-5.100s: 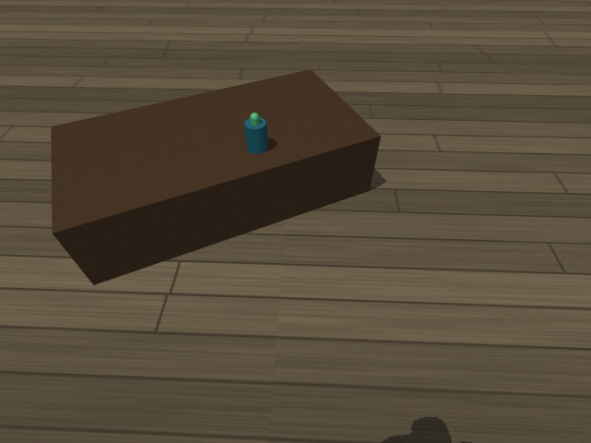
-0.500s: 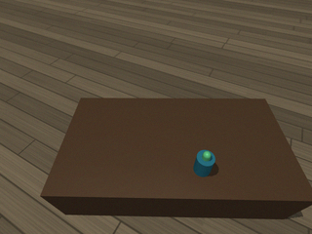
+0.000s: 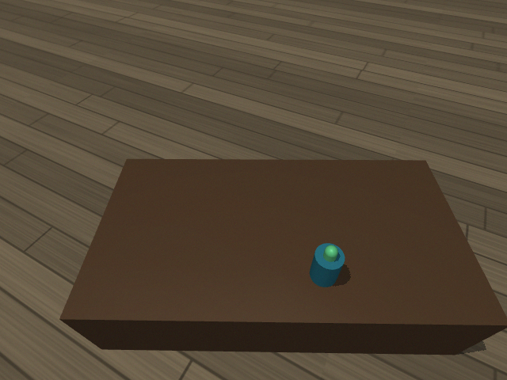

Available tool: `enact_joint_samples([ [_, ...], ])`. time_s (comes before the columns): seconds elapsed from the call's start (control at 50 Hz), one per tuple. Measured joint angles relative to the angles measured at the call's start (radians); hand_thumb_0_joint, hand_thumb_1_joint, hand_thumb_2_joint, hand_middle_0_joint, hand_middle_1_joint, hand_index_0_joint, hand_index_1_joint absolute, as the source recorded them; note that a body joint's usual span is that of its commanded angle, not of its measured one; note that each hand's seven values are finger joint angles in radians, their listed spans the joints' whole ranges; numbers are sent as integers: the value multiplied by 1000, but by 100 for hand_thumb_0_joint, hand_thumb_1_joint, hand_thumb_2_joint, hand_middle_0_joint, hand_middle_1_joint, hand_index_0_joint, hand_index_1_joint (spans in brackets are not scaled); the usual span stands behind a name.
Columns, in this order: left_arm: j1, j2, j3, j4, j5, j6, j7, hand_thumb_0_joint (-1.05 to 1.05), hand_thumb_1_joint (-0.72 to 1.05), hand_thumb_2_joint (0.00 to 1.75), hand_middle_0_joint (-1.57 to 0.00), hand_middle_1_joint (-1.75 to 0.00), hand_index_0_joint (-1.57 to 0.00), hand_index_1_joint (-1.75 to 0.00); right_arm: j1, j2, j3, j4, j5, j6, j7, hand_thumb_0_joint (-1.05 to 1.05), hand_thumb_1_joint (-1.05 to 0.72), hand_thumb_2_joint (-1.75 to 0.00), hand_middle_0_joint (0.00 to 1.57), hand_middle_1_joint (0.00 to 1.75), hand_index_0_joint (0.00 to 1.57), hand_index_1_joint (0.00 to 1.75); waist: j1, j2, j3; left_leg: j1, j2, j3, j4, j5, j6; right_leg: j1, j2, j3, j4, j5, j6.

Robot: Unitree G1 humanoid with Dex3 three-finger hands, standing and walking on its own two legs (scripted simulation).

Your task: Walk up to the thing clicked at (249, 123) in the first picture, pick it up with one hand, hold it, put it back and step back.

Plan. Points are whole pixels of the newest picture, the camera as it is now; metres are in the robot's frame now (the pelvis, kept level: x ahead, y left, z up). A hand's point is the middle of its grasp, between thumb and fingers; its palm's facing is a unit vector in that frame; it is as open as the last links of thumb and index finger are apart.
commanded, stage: stand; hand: right
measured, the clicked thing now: (327, 262) +0.50 -0.21 -0.37
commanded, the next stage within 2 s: go down in 1.90 s
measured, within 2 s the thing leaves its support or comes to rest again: neither
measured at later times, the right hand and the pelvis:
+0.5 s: hand out of the picture +0.07 -0.27 -0.16, palm faces -0.02 +0.94 -0.34, open 7.4 cm; pelvis +0.00 -0.01 +0.00, yaw +0 degrees
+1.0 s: hand out of the picture +0.06 -0.27 -0.16, palm faces -0.02 +0.94 -0.34, open 7.4 cm; pelvis +0.00 -0.02 +0.00, yaw -1 degrees
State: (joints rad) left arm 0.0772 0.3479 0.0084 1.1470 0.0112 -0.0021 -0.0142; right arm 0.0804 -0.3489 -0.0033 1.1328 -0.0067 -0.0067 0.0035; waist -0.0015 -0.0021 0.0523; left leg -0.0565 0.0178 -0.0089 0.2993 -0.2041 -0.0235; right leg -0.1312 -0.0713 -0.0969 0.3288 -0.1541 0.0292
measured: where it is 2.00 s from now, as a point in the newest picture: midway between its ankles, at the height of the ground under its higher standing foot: outside the picture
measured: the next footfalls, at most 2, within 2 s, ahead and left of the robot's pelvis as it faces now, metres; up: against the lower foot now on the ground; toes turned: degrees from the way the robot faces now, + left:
none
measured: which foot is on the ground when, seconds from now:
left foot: down 0.00-1.00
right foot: down 0.00-1.00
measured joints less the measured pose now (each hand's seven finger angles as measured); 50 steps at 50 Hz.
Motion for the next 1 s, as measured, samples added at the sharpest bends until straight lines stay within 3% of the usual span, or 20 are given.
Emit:
enact_joint_samples([
  [0.42,27,5,-5,-2,-1,-4,1,1,90,90,-20,-30,-21,-30,22,-5,0,5,-4,7,4,1,-90,-90,21,30,20,30,4,8,-4,-8,25,-4,11,-2,-19,-7,24,-5,7,-1,-21],
  [1.0,26,8,-3,-7,0,-1,-4,1,90,90,-20,-30,-21,-30,43,-4,10,-3,-4,4,1,1,-90,-90,21,30,20,30,3,3,-3,-6,30,5,10,-4,-23,-15,30,4,18,-6,-25],
])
